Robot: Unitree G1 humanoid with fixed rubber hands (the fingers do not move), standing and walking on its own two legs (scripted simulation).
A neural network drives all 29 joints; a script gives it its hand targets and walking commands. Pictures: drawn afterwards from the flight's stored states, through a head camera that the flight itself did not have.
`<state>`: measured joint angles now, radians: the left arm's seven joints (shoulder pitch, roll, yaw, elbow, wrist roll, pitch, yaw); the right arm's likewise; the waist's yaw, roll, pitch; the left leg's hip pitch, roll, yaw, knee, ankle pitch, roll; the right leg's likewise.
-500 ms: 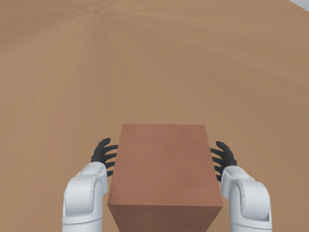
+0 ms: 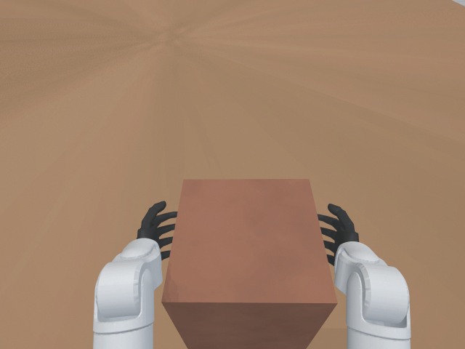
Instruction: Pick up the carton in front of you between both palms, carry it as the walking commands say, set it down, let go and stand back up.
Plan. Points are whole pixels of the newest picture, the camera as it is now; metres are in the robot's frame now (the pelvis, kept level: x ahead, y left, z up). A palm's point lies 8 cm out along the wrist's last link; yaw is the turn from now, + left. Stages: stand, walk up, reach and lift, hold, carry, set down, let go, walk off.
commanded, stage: carry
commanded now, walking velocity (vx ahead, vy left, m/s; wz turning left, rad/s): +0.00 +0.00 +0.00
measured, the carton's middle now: (246, 269) +0.28 +0.00 +0.01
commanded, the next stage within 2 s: none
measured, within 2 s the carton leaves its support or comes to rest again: neither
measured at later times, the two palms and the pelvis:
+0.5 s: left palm (142, 233) +0.30 +0.17 +0.08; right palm (325, 232) +0.30 -0.13 +0.08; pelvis +0.04 +0.01 -0.01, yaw +1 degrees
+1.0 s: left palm (141, 266) +0.26 +0.17 +0.05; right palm (327, 265) +0.26 -0.13 +0.05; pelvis +0.00 +0.01 +0.00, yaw +1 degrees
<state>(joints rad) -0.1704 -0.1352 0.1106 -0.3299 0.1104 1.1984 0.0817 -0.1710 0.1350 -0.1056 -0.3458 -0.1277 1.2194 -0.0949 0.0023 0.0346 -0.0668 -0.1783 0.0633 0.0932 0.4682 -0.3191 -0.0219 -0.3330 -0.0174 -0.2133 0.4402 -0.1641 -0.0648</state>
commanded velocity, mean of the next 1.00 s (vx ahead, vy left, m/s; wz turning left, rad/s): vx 0.00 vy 0.00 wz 0.00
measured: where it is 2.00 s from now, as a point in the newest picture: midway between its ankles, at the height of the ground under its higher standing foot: outside the picture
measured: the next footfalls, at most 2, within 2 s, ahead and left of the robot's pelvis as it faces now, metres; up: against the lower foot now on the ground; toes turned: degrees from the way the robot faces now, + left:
none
